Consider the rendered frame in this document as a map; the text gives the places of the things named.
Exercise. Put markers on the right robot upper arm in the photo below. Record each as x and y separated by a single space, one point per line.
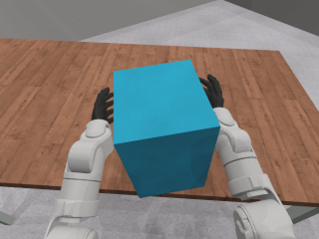
264 219

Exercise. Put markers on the left robot hand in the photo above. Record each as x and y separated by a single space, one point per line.
100 110

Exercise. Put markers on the right robot forearm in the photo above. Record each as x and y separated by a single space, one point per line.
244 173

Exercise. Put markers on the carton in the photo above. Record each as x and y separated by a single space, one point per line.
165 129

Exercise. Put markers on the left robot forearm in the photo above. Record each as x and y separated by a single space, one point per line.
78 200

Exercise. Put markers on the left robot upper arm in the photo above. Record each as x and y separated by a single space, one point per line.
72 232

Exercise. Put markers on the right robot hand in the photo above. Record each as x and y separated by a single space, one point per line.
213 91

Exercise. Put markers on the table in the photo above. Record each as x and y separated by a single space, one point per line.
48 90

